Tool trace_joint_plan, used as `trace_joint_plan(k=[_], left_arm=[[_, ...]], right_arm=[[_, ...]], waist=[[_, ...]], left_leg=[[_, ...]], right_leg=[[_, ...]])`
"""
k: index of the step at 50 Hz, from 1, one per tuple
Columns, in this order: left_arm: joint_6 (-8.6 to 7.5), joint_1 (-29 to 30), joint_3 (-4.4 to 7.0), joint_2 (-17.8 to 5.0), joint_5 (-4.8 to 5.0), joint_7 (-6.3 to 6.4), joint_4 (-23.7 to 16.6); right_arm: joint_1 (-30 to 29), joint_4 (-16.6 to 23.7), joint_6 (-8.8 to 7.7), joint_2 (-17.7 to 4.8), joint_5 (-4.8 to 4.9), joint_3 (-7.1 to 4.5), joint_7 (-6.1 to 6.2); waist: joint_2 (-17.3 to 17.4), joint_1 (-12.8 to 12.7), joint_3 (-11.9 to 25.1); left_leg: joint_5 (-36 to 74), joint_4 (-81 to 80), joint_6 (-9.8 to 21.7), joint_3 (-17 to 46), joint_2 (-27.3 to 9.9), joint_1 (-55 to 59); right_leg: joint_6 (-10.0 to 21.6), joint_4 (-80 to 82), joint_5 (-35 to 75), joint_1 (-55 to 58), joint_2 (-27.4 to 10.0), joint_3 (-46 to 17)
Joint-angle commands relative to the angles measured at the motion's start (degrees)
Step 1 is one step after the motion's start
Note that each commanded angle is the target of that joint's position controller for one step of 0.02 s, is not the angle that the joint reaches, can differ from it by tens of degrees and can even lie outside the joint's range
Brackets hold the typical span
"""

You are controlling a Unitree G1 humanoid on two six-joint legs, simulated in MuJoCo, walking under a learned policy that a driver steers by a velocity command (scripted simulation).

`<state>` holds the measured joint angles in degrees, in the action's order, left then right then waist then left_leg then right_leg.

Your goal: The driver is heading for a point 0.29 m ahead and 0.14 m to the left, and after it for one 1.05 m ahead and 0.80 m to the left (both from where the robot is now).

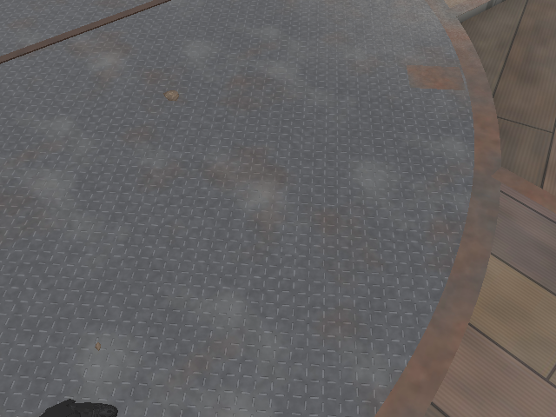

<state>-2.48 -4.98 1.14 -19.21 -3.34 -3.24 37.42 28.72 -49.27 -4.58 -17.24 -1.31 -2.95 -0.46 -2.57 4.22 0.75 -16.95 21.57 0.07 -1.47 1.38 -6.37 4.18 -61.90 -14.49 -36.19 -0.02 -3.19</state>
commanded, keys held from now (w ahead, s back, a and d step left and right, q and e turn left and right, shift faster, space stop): w+q+shift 0.82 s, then q+shift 0.18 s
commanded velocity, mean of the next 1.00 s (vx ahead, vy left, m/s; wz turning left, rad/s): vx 0.94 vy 0.00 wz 0.78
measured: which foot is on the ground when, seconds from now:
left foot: down 0.00-0.18, up 0.20-0.58, down 0.60-1.00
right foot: up 0.00-0.16, down 0.18-0.60, up 0.62-0.98, down 1.00-1.00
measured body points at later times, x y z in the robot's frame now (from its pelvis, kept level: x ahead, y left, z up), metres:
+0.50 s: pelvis +0.45 +0.03 -0.02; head +0.47 +0.04 +0.43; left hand +0.30 +0.29 -0.14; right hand +0.76 -0.13 -0.08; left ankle +0.60 +0.19 -0.68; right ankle +0.31 -0.12 -0.74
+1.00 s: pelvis +0.88 +0.22 -0.03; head +0.90 +0.25 +0.42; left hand +0.92 +0.57 -0.06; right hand +1.08 +0.00 -0.14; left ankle +0.69 +0.17 -0.73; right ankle +1.11 +0.27 -0.74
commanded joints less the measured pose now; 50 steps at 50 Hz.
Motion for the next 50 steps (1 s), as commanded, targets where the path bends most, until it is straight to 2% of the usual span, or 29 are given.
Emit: trace_joint_plan(k=[1,3,5,7,8,9,10,11,12,13,15,17,21,24,26,28,30,31,32,33,34,35,38,42,44,47,48,49,50], left_arm=[[-1.39,7.5,-1.54,-0.7,0.34,-1.20,-7.4],[-1.60,8.3,-1.84,-0.4,1.26,-1.63,-7.2],[-1.59,6.8,-0.88,-2.7,1.37,-0.50,-6.3],[-1.90,-4.9,0.78,-5.2,0.60,1.38,-2.3],[-2.11,-14.3,1.88,-7.1,-0.08,2.54,0.2],[-2.46,-24.3,3.34,-11.7,-1.45,3.81,1.2],[-1.91,-22.6,3.87,-14.6,-1.63,4.12,0.4],[-1.45,-16.6,3.77,-10.8,-0.41,4.25,0.0],[-1.92,-12.7,2.62,-5.8,0.26,4.13,0.1],[-2.38,-11.4,2.22,-3.6,0.32,3.81,1.1],[-3.40,-11.8,1.79,-1.7,1.04,3.79,3.2],[-4.49,-13.2,1.68,-0.5,2.24,3.39,5.3],[-5.46,-11.7,1.66,0.1,2.08,3.29,7.1],[-5.74,-13.9,2.20,-2.8,2.34,3.63,8.5],[-5.35,-16.0,2.58,-5.4,2.19,4.43,8.3],[-3.40,-16.2,3.91,-10.9,1.69,5.21,7.9],[-1.33,-12.1,4.34,-11.1,0.85,4.80,6.2],[-1.77,-10.9,2.86,-4.0,0.62,3.68,5.6],[-2.99,-15.8,1.76,-3.1,1.97,3.41,-2.0],[-4.51,-9.5,1.57,-5.9,1.12,3.64,-2.5],[-5.29,-7.9,1.17,-5.5,1.51,3.60,-2.6],[-5.12,-6.9,0.75,-4.7,0.97,3.75,-2.7],[-1.27,-8.5,0.20,-3.0,-1.27,3.70,-1.5],[-0.76,4.3,-1.38,0.1,0.47,2.58,-7.6],[-1.36,5.3,-1.72,1.0,1.31,2.26,-7.7],[-1.88,3.6,-0.89,-1.4,1.44,3.18,-7.4],[-4.21,7.3,1.58,-4.1,4.27,4.11,-9.5],[-4.97,1.5,2.70,-6.1,5.16,4.73,-8.5],[-5.06,-10.4,3.42,-7.2,4.34,5.08,-5.7]], right_arm=[[-5.8,4.2,-1.62,-6.4,0.82,-1.18,-0.35],[-5.1,3.9,-1.80,-9.7,1.33,-2.13,-0.75],[-3.8,3.2,-1.72,-11.1,1.58,-2.40,-1.04],[-2.4,2.1,-1.35,-12.3,1.58,-2.58,-0.80],[-3.2,2.5,-1.28,-12.0,1.68,-2.50,-0.73],[-3.2,4.1,-1.38,-5.6,1.00,-1.09,-0.54],[1.9,7.0,-0.95,-0.6,3.46,-0.05,-0.48],[-2.2,6.8,-0.05,-4.6,2.23,-0.59,-0.18],[-7.0,6.9,0.56,-5.3,1.23,-0.81,-0.49],[-8.5,6.6,1.07,-4.3,1.02,-0.70,-1.03],[-8.5,6.5,2.93,-2.3,-0.05,-0.54,-2.05],[-12.6,8.4,4.35,-0.8,-0.36,-0.31,-2.77],[-21.5,12.5,4.63,-0.8,0.05,0.35,-4.17],[-28.7,15.2,4.24,-0.8,-0.28,1.38,-5.55],[-26.7,13.3,4.29,-2.7,0.82,0.87,-5.48],[-18.3,12.2,4.06,-4.7,0.04,0.30,-4.59],[3.9,4.9,3.79,-10.4,-0.01,-3.00,-2.21],[0.1,4.8,4.76,-14.6,1.47,-4.80,-0.79],[-4.4,8.3,5.65,-22.6,-0.72,-6.23,-0.98],[-3.6,9.8,5.85,-19.4,0.10,-6.12,-0.47],[-5.0,8.2,5.37,-16.0,0.34,-5.35,0.10],[-6.5,7.2,4.49,-13.3,0.37,-4.58,0.32],[-10.4,7.5,2.06,-9.5,0.96,-2.86,0.47],[-10.5,8.2,0.68,-10.2,0.81,-3.34,-0.06],[-8.6,7.2,1.15,-11.2,1.36,-3.98,-0.35],[-5.2,6.2,2.25,-11.9,1.79,-4.60,0.08],[-5.0,7.5,2.26,-6.9,6.29,-3.64,1.60],[-8.2,7.9,2.43,-9.2,5.52,-3.66,1.95],[-10.7,9.9,2.73,-6.7,3.64,-3.05,1.99]], waist=[[6.2,-4.3,-6.9],[6.8,-4.2,-6.3],[6.3,-5.1,-4.6],[5.1,-10.9,3.9],[4.9,-15.5,9.1],[-4.2,-17.7,17.2],[-15.0,-12.2,24.0],[-8.8,-10.9,15.4],[-3.3,-9.9,6.3],[-0.8,-8.2,1.8],[-2.6,-5.1,-2.0],[-1.5,-4.2,-4.2],[-0.8,-2.8,-6.5],[1.7,-3.4,-9.6],[0.9,-3.1,-3.4],[-3.2,3.3,-0.8],[-1.2,12.8,9.2],[13.5,8.0,4.8],[21.4,1.1,16.2],[6.1,4.7,16.7],[1.4,1.6,6.3],[-2.3,-1.6,1.2],[-4.0,-6.9,-3.1],[0.1,-4.4,-8.0],[1.7,-2.4,-5.6],[4.5,-1.1,-0.3],[1.3,-1.5,1.6],[2.4,-6.9,5.5],[5.4,-11.7,13.7]], left_leg=[[8.2,-17.5,10.2,13.6,-10.3,-8.0],[17.7,-20.5,10.1,12.0,-10.9,-12.8],[30.3,-16.3,9.4,11.2,-11.9,-7.3],[47.0,3.4,7.7,8.2,-9.6,-3.6],[40.1,18.4,6.7,7.8,-7.0,-11.5],[11.5,39.4,6.5,6.0,-2.9,-21.1],[-9.8,55.6,6.3,6.6,1.4,-33.0],[-4.3,59.1,6.6,6.1,-1.9,-39.4],[-0.2,56.6,6.4,5.6,-4.4,-40.7],[1.5,54.0,5.8,5.5,-6.1,-38.7],[1.5,51.3,4.5,5.8,-8.3,-35.3],[3.0,49.7,4.0,5.2,-9.5,-38.0],[15.1,40.9,4.1,1.3,-8.2,-38.7],[22.2,24.8,6.9,-5.7,-6.0,-29.9],[21.8,23.0,8.7,-10.6,0.9,-20.6],[11.8,21.1,11.3,-10.6,3.5,-14.3],[6.4,16.9,14.3,-4.7,5.2,12.0],[5.7,14.1,15.9,7.6,-1.5,18.9],[1.9,4.1,29.6,42.3,-15.3,35.8],[-6.4,-4.5,28.2,48.5,-16.4,33.0],[-6.4,-7.9,25.4,45.5,-15.4,21.6],[-1.2,-8.1,23.2,40.5,-13.1,12.0],[7.0,-9.1,20.6,27.6,-5.4,-6.5],[15.1,-11.8,18.4,22.9,-0.5,-19.2],[32.9,-6.4,13.9,19.3,1.8,-16.9],[40.5,3.6,8.4,22.6,2.2,-8.8],[30.8,8.5,6.3,27.8,2.5,-8.2],[31.2,15.5,4.3,26.1,3.2,-6.5],[21.5,30.5,1.6,22.7,5.0,-10.8]], right_leg=[[-2.3,17.2,8.9,0.8,-3.2,2.1],[-2.3,22.8,12.7,13.9,-0.9,5.1],[-1.6,26.2,12.6,18.4,0.4,5.0],[-0.5,29.4,6.9,32.4,3.4,5.7],[-0.1,28.9,4.6,45.6,-0.2,3.1],[0.7,31.4,-17.2,56.8,-15.4,-13.2],[4.8,44.8,-34.1,60.7,-27.7,-42.4],[6.1,48.9,-37.8,53.3,-25.2,-42.2],[5.6,47.5,-27.8,45.6,-22.3,-31.0],[5.0,48.4,-16.1,39.1,-19.8,-22.9],[3.6,50.8,-5.9,31.5,-17.2,-12.5],[2.6,53.3,1.5,31.0,-16.1,-5.2],[0.6,55.9,16.4,29.7,-11.1,10.8],[-1.1,58.0,28.9,28.7,-10.7,17.8],[-2.3,51.3,60.5,35.6,-9.7,19.7],[-3.4,33.9,80.3,39.5,-14.1,18.9],[-2.1,2.3,63.0,28.8,-12.8,17.0],[-3.8,-21.4,-0.4,11.0,-1.2,16.0],[-6.6,-38.9,-14.9,-11.7,4.4,5.7],[-5.4,-35.7,-8.8,-14.9,0.7,-2.1],[-4.9,-28.1,-6.1,-14.1,-2.0,-2.4],[-5.2,-20.9,-5.6,-10.4,-4.6,-2.4],[-7.3,-10.3,-8.8,-0.1,-7.3,-1.5],[-9.1,12.6,7.1,7.2,-6.4,2.0],[-7.6,22.7,18.4,13.7,-2.2,4.5],[-6.0,30.7,19.9,21.1,2.5,2.7],[-6.8,37.5,19.2,25.6,3.8,-2.1],[-6.7,40.3,24.7,31.8,2.7,-0.5],[-3.9,34.1,28.2,45.9,-4.5,-4.3]])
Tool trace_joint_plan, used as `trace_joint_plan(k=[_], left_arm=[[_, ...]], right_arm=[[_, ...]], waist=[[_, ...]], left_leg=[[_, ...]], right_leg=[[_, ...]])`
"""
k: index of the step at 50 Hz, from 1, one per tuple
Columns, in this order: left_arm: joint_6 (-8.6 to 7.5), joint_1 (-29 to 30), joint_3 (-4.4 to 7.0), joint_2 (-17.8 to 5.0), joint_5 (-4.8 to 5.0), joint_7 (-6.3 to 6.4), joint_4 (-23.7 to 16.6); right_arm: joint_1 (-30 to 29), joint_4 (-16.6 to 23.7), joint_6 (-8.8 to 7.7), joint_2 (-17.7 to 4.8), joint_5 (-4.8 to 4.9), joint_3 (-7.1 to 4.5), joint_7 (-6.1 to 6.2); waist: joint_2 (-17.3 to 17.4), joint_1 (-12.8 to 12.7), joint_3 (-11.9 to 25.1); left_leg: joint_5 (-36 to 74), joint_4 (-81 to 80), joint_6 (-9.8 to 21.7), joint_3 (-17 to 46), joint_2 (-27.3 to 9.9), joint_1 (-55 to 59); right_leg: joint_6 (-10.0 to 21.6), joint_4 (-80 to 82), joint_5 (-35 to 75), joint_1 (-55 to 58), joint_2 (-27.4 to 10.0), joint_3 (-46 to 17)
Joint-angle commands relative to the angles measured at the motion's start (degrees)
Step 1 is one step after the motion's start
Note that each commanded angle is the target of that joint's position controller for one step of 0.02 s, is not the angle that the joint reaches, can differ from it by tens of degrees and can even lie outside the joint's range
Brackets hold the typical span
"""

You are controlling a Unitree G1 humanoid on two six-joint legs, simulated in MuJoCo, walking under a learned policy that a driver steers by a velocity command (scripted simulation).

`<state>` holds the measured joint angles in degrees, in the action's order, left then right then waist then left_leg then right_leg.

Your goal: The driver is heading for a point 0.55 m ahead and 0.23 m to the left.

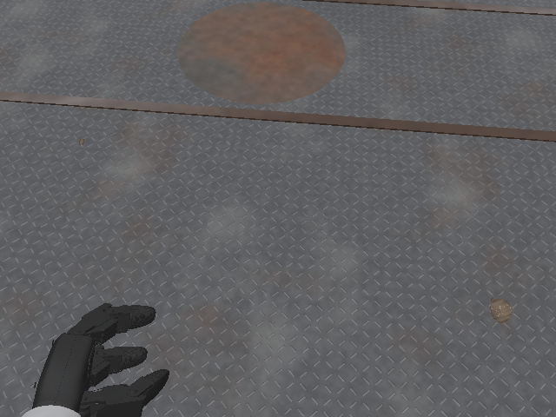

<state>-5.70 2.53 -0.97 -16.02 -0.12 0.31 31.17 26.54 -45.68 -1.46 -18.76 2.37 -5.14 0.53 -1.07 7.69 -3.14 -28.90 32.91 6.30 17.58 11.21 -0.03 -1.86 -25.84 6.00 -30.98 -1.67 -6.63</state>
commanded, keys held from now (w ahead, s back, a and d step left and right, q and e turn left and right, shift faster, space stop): q+shift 0.30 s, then shift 0.08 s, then w+shift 0.52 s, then shift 0.10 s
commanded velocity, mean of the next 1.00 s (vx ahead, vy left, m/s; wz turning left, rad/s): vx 0.49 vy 0.00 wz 0.52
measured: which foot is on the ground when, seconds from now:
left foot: down 0.00-0.00, up 0.02-0.42, down 0.44-0.90, up 0.92-1.00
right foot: down 0.00-0.44, up 0.46-0.86, down 0.88-1.00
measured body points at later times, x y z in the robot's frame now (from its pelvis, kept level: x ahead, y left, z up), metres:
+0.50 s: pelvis +0.17 +0.00 +0.01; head +0.18 +0.04 +0.46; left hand +0.18 +0.33 -0.10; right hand +0.46 -0.18 -0.04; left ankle +0.18 +0.10 -0.72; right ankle +0.18 -0.16 -0.67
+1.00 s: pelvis +0.45 +0.06 +0.02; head +0.47 +0.05 +0.47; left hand +0.38 +0.35 -0.08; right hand +0.66 -0.13 -0.10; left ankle +0.29 +0.13 -0.63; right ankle +0.50 -0.01 -0.71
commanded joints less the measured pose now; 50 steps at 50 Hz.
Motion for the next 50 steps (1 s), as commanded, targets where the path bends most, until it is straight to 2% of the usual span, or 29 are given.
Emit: trace_joint_plan(k=[1,2,3,4,5,6,8,10,13,19,21,22,23,24,25,27,29,30,32,35,41,43,44,45,46,47,48,49,50], left_arm=[[-1.18,-25.6,5.40,-12.5,-0.09,1.69,1.6],[0.36,-25.9,5.05,-12.4,-2.38,0.98,-0.1],[1.36,-20.0,7.04,-15.7,-1.02,0.75,1.2],[2.11,-14.5,5.74,-8.3,-1.31,1.74,-1.3],[2.91,-9.8,4.29,-4.6,-1.38,2.38,-1.6],[3.03,-7.2,3.80,-4.0,-1.26,2.27,-1.5],[2.46,-5.1,4.98,-5.2,-1.03,1.82,1.4],[1.77,-5.7,6.22,-7.1,-0.97,1.58,3.9],[2.34,-3.4,7.41,-9.5,-0.26,1.67,4.7],[3.42,-4.0,8.48,-12.0,2.38,-0.11,6.6],[3.88,-8.0,8.31,-10.7,3.03,-0.67,8.5],[4.07,-9.1,7.01,-6.9,1.75,-1.10,9.1],[3.55,-5.3,5.65,-4.2,0.83,-0.98,4.6],[2.19,-1.0,6.71,-8.2,2.54,-1.35,4.2],[1.11,-1.5,7.18,-9.6,3.28,-2.20,4.1],[0.22,-4.6,7.51,-9.7,1.10,-1.88,6.7],[0.37,-6.5,7.37,-8.7,0.84,-2.08,8.3],[3.52,-10.0,5.58,-5.2,-5.22,-3.31,10.2],[5.45,-9.1,5.41,-5.0,-3.70,-4.26,9.7],[5.48,-4.9,5.02,-5.2,-1.79,-4.60,8.2],[4.35,-4.2,5.15,-6.5,-1.23,-4.16,6.4],[3.76,-13.3,5.62,-7.0,-1.46,-3.21,8.6],[3.00,-26.9,6.68,-9.3,-2.01,-2.10,13.0],[2.45,-37.9,8.33,-17.5,-3.34,-1.06,14.9],[2.07,-37.4,8.33,-18.2,-2.91,-1.54,15.0],[2.04,-31.8,7.30,-14.0,-2.95,-1.56,14.1],[1.83,-26.9,6.71,-10.9,-2.61,-1.44,13.1],[1.59,-22.4,5.54,-7.3,-2.21,-1.52,12.4],[-0.02,-20.2,5.03,-5.5,1.12,-1.49,11.8]], right_arm=[[-5.2,8.3,0.17,2.8,-3.44,1.55,1.10],[8.4,7.6,0.24,1.3,-2.59,1.60,0.80],[7.6,10.0,0.46,-4.5,0.57,0.87,0.12],[-1.6,10.1,1.60,-7.4,1.16,-0.17,0.72],[-6.7,11.5,3.04,-8.6,0.90,-0.92,1.04],[-7.6,11.9,4.45,-8.7,0.33,-1.33,1.29],[-9.0,13.7,5.38,-4.3,-0.09,-0.76,1.34],[-12.2,15.5,4.86,-1.5,-0.72,0.05,1.35],[-13.3,15.2,4.90,-2.5,-0.69,-0.16,-0.11],[-19.8,17.1,6.40,-5.1,-1.25,-1.60,-2.15],[-15.1,14.9,6.14,-6.4,-1.04,-2.68,-1.56],[-6.5,12.1,5.57,-10.2,-0.37,-4.24,-0.85],[-3.0,12.4,4.09,-17.0,-0.99,-5.11,-0.44],[-3.0,12.8,1.61,-12.9,-1.69,-3.51,-0.76],[-4.5,12.2,-0.13,-10.8,-1.50,-2.44,-0.69],[-11.1,12.7,-1.05,-7.9,-1.50,-1.31,-0.31],[-13.0,13.1,-1.58,-6.2,-2.46,-0.34,-0.04],[-10.4,11.2,-1.17,-7.0,-4.90,-0.11,-0.44],[-9.3,9.9,-1.49,-6.6,-4.10,-0.23,-1.42],[-7.0,8.8,-1.97,-6.8,-3.38,-0.41,-2.18],[-6.3,6.4,-2.74,-8.2,-3.69,-0.80,-1.66],[-8.3,5.6,-2.74,-7.9,-4.09,-0.56,-1.61],[-9.2,5.3,-2.83,-5.9,-4.89,0.16,-1.67],[-9.7,8.4,-3.34,-1.0,-3.83,1.74,-1.68],[-8.6,9.5,-4.20,0.0,-3.25,1.94,-1.40],[-8.2,7.5,-4.10,-1.4,-3.68,1.73,-1.21],[-9.1,6.6,-4.13,-2.7,-3.66,1.73,-1.60],[-10.8,6.0,-3.70,-3.3,-3.97,1.62,-1.98],[-12.4,7.6,-4.54,-3.0,0.19,1.06,-0.95]], waist=[[-7.1,-14.0,25.4],[-16.5,-8.2,33.0],[-22.3,-6.6,34.4],[-12.0,-9.1,24.4],[-5.8,-8.4,15.5],[-2.9,-6.9,9.9],[-4.1,-5.1,4.0],[-5.8,-6.0,4.7],[-3.8,-5.7,9.5],[-3.3,-6.5,6.4],[-0.5,-5.3,8.3],[8.1,-2.5,9.6],[21.8,-1.5,8.9],[13.2,1.0,8.7],[12.9,-1.1,6.7],[8.5,-5.0,5.8],[8.7,-6.7,4.8],[7.1,-7.3,5.4],[7.2,-7.3,2.7],[7.5,-5.5,1.1],[6.6,-6.0,-2.8],[4.4,-11.2,-1.5],[-1.3,-17.0,4.7],[-19.0,-20.3,11.1],[-24.7,-17.1,10.4],[-9.6,-13.3,6.1],[-3.0,-11.2,5.4],[1.0,-8.9,2.9],[-6.0,-9.0,2.3]], left_leg=[[-13.4,37.2,-6.9,-3.3,-0.1,-28.8],[-20.5,52.4,-9.0,-1.6,-1.0,-36.0],[-7.7,61.2,-10.5,-5.5,-7.5,-42.1],[-0.1,58.5,-11.5,-10.1,-10.9,-43.9],[4.3,57.2,-11.9,-12.7,-12.5,-43.3],[3.9,56.1,-12.2,-13.0,-14.3,-39.4],[3.3,43.7,-11.3,-14.0,-16.7,-34.3],[5.5,34.4,-11.2,-15.4,-17.6,-34.2],[15.5,23.3,-9.4,-15.8,-18.9,-28.5],[16.1,5.3,-5.2,-20.6,-14.8,-19.8],[12.9,0.4,-1.9,-22.7,-11.6,-9.2],[8.0,-4.4,2.0,-14.4,-15.4,1.6],[-19.2,-17.7,13.9,19.5,-29.5,9.3],[-24.4,-23.5,15.6,26.2,-32.3,7.4],[-18.6,-22.0,13.6,20.8,-31.5,5.7],[-11.4,-21.1,9.5,14.0,-28.7,-1.1],[-7.1,-22.6,7.8,7.7,-24.9,-6.1],[-0.6,-25.0,5.0,1.0,-20.8,-8.4],[3.1,-26.3,4.8,-3.4,-19.1,-10.8],[2.6,-27.7,5.0,-4.2,-20.9,-10.7],[0.4,-28.5,5.3,-4.4,-25.2,-9.1],[13.9,-20.0,4.8,-7.9,-23.7,-10.6],[28.2,-1.0,3.7,-13.2,-18.8,-15.7],[21.9,24.7,0.7,-18.9,-11.8,-30.4],[0.1,35.6,0.4,-11.2,-2.5,-44.5],[4.2,39.7,0.9,-7.6,-6.8,-46.6],[8.9,39.0,0.6,-10.0,-10.0,-45.6],[12.2,34.9,-0.4,-11.8,-13.3,-41.8],[13.0,33.9,-1.6,-11.4,-15.9,-43.9]], right_leg=[[4.7,-10.8,35.8,54.9,-17.5,-12.8],[11.6,-12.4,51.3,61.6,-27.9,-27.2],[19.3,-2.0,9.9,57.5,-32.1,-40.9],[16.8,3.6,-6.8,47.2,-24.0,-30.5],[14.0,5.2,-9.8,36.3,-20.5,-20.0],[13.4,6.5,-4.3,26.2,-17.6,-12.5],[11.5,8.7,1.7,15.8,-13.8,-0.1],[13.1,10.2,9.6,17.5,-14.6,4.1],[13.7,9.9,8.0,20.4,-17.2,8.0],[10.4,5.1,-1.0,21.5,-17.5,13.2],[8.2,-0.5,-20.6,16.9,-15.6,15.0],[5.8,-14.6,-32.0,7.6,-11.1,19.2],[1.4,-36.1,-45.6,-15.8,0.0,17.8],[2.3,-43.4,-42.0,-21.7,-0.7,5.6],[3.8,-42.6,-37.5,-22.4,-2.7,4.2],[3.8,-37.9,-28.8,-17.5,-5.0,3.8],[2.7,-33.8,-21.1,-12.2,-4.8,4.8],[1.0,-31.6,-17.2,-7.0,-4.0,7.8],[-0.9,-26.3,-13.4,-5.1,-3.8,9.2],[-1.9,-16.5,-10.1,-3.1,-3.8,8.9],[2.9,-7.7,-16.3,3.9,-3.5,9.7],[4.9,-3.6,-19.4,14.7,-1.0,11.7],[5.8,-3.1,-23.9,29.9,-0.1,10.2],[8.8,7.4,-49.4,42.1,-13.5,-12.5],[10.3,19.2,-55.1,45.5,-19.1,-39.3],[11.5,15.2,-42.5,42.5,-19.4,-31.9],[13.0,13.3,-35.9,38.1,-18.2,-25.4],[11.4,13.5,-25.6,31.8,-14.6,-17.3],[13.2,13.2,-13.7,32.9,-13.1,-13.5]])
